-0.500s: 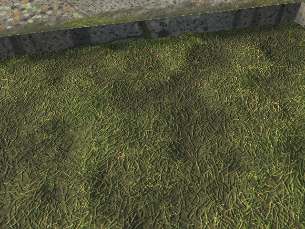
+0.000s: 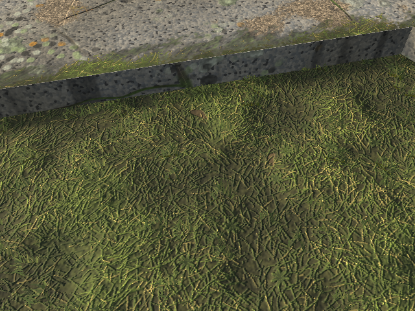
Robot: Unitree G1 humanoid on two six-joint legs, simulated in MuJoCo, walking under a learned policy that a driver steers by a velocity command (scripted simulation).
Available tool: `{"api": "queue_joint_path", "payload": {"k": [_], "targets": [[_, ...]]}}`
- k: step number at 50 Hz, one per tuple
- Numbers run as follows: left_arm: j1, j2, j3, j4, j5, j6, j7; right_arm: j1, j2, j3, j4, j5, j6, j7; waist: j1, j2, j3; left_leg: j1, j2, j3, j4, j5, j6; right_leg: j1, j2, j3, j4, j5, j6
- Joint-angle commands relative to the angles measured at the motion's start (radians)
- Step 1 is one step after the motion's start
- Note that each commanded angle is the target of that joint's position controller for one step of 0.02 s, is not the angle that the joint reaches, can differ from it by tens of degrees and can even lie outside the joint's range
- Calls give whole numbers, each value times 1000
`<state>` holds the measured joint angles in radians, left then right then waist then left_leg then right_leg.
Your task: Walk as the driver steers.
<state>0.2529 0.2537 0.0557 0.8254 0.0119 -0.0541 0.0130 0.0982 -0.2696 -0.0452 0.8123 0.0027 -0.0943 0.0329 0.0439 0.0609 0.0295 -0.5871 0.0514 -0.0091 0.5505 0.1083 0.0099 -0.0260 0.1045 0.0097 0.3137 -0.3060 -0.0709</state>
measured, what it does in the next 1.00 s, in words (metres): walks ahead, turning left: left foot, then right foot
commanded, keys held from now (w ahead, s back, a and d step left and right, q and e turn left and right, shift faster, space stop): q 0.46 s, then no key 0.54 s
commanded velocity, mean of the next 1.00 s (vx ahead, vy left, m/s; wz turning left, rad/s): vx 0.04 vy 0.00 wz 0.31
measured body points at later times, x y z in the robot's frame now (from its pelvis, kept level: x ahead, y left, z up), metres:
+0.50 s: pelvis +0.12 -0.01 -0.01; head +0.15 -0.01 +0.44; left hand +0.18 +0.30 -0.11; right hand +0.34 -0.25 -0.11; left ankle +0.17 +0.11 -0.74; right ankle +0.19 -0.13 -0.74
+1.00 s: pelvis +0.13 +0.00 +0.00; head +0.14 +0.01 +0.45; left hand +0.14 +0.28 -0.12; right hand +0.35 -0.19 -0.11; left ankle +0.07 +0.11 -0.74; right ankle +0.19 -0.13 -0.74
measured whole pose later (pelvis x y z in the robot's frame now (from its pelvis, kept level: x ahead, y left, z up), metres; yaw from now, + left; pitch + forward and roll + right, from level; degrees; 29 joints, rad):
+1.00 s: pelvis +0.13 +0.00 +0.00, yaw +21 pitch -1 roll +0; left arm 0.21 0.25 0.03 0.81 0.02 -0.01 0.02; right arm 0.18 -0.23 -0.03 0.75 -0.02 0.02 -0.01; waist 0.02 -0.01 0.02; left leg -0.20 -0.01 -0.05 0.52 -0.30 0.00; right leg -0.23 -0.03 0.02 0.50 -0.26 0.04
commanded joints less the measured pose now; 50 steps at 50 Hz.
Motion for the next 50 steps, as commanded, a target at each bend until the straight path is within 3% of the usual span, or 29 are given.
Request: {"api": "queue_joint_path", "payload": {"k": [1,2,3,4,5,6,7,8,10,12,15,21,23,24,25,26,27,28,29,31,36,38,40,41,42,43,44,45,50], "targets": [[-36,168,43,-34,-9,8,18,32,-152,-44,-60,-7,-14,15,-55,-146,-63,129,-40,14,-26,-108,46,12,-287,38,131,759,-75],[-49,162,42,-41,-13,18,26,129,-177,-59,-34,-12,-16,17,-101,-120,-104,234,-65,30,-82,-47,64,6,-246,11,281,789,-45],[-19,154,36,-62,4,23,33,194,-234,-74,-36,-18,-15,12,-108,-7,-194,410,35,-120,-82,306,112,-87,-163,-37,532,571,12],[120,72,14,-76,22,20,25,175,-288,-77,-64,-30,-5,6,-14,221,-300,714,271,-476,-53,586,316,-430,7,-37,901,-207,94],[130,107,9,-66,7,17,12,188,-217,-60,-75,-18,8,5,-55,173,-411,791,312,-648,-137,373,384,-547,18,93,1044,-371,103],[48,154,21,-81,-19,22,7,136,-186,-56,-103,-5,19,1,-77,81,-332,711,269,-574,-162,151,346,-612,-32,124,1087,-302,97],[-19,157,23,-95,-20,32,13,96,-161,-49,-114,3,33,-8,-77,-16,-251,600,224,-500,-193,-23,295,-628,-66,107,1052,-230,96],[-56,157,26,-104,-12,45,21,71,-151,-43,-123,5,46,-17,-67,-50,-182,474,203,-463,-227,-122,272,-615,-92,103,987,-183,100],[-60,143,29,-118,-6,63,30,43,-148,-43,-135,-7,65,-29,-32,16,-122,318,123,-399,-273,-243,227,-519,-107,92,805,-141,100],[-40,109,21,-109,-6,59,37,48,-166,-54,-147,-14,76,-39,-30,63,-133,292,87,-359,-271,-189,220,-465,-83,64,657,-135,117],[-48,108,20,-106,-6,56,41,51,-198,-70,-165,1,90,-56,-43,60,-184,298,83,-374,-260,-240,216,-417,-76,78,540,-56,139],[-82,120,27,-122,-16,35,27,48,-190,-75,-187,6,122,-65,-63,96,-147,297,66,-465,-248,-388,181,-362,-63,89,347,-11,128],[-37,121,33,-109,-20,20,17,31,-185,-73,-197,14,134,-68,-31,99,-139,281,39,-471,-208,-367,155,-267,-59,68,178,69,103],[-3,142,41,-99,-16,16,14,45,-166,-67,-197,17,138,-70,-19,82,-144,251,8,-441,-163,-389,122,-187,-104,79,88,122,81],[15,208,54,-108,6,17,17,83,-117,-52,-198,10,138,-69,-36,-55,-159,158,-64,-344,3,-530,69,-98,-292,241,15,115,13],[-16,274,69,-108,41,27,16,51,-113,-54,-239,16,126,-65,-67,-356,-85,-9,-218,-131,201,-674,17,-146,-441,482,-55,234,-135],[-65,215,54,-144,49,23,18,79,-183,-73,-216,-8,112,-62,-58,-303,-96,-1,-168,-170,431,-704,-20,-177,-487,520,-45,303,-197],[-109,175,43,-160,33,21,22,115,-203,-85,-185,1,112,-57,-78,-222,-98,2,-167,-179,530,-654,-32,-179,-443,425,-11,354,-172],[-135,157,37,-166,13,21,22,140,-183,-83,-156,4,122,-61,-88,-173,-89,3,-162,-168,579,-613,-51,-169,-381,335,17,377,-131],[-122,139,26,-156,-7,25,22,137,-130,-67,-149,1,134,-65,-73,-165,-77,-9,-157,-159,633,-562,-82,-148,-343,263,40,462,-122],[-81,143,24,-133,-3,43,23,43,-58,-26,-185,6,130,-56,-26,-252,-105,161,-75,-46,255,-546,-108,-99,-298,176,63,495,-125],[-48,173,30,-120,-7,52,19,34,-78,-28,-183,12,129,-52,-5,-276,-104,241,-76,-6,116,-526,-102,-99,-313,198,73,513,-137],[-52,167,25,-109,-23,55,15,86,-84,-31,-151,11,126,-50,-39,-253,-87,356,-83,15,-146,-325,-69,-127,-299,192,101,499,-113],[-15,157,21,-94,-29,48,13,92,-101,-33,-145,3,125,-51,-38,-227,-79,433,-68,-16,-238,-216,-40,-165,-286,190,103,460,-75],[7,139,12,-90,-13,33,7,105,-146,-39,-151,-6,127,-59,-26,-154,-115,548,14,-103,-210,-64,-7,-232,-262,164,129,367,-15],[34,103,2,-99,12,12,-5,95,-216,-53,-147,-16,132,-65,25,32,-142,580,98,-178,-121,88,58,-288,-175,70,165,217,44],[-12,89,-5,-95,19,6,-6,68,-130,-35,-143,-18,130,-55,-3,70,-150,473,102,-178,-129,-38,105,-211,-154,34,145,106,92],[-60,112,0,-91,17,8,-5,53,-86,-22,-144,-22,123,-46,-23,34,-111,438,66,-162,-142,-152,87,-199,-147,29,148,129,112],[-57,109,5,-61,4,32,10,74,-84,-15,-109,-17,94,-44,-26,22,-33,347,22,-134,-149,-230,37,-174,-147,28,153,190,103]]}}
